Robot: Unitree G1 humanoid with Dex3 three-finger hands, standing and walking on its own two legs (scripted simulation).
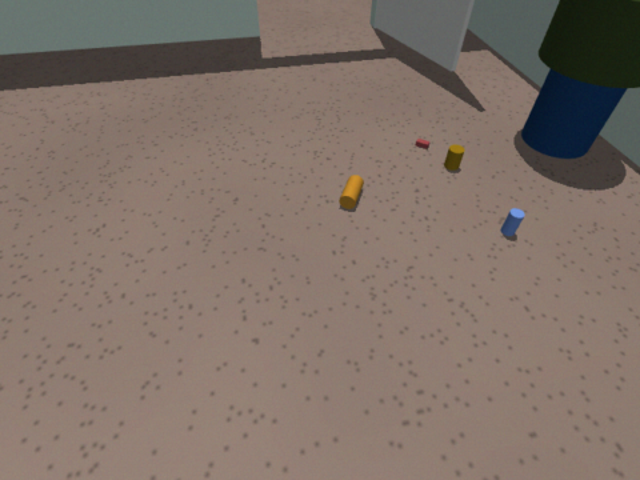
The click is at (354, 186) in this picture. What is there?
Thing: lying bottle
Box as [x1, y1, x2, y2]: [339, 175, 363, 208]
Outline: 358,175 352,175 349,177 339,199 340,204 346,208 351,208 354,206 362,186 363,181
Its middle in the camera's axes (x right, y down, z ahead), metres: +0.16 -0.26 +1.86
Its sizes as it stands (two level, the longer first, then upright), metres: 0.194 0.078 0.078
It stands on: the floor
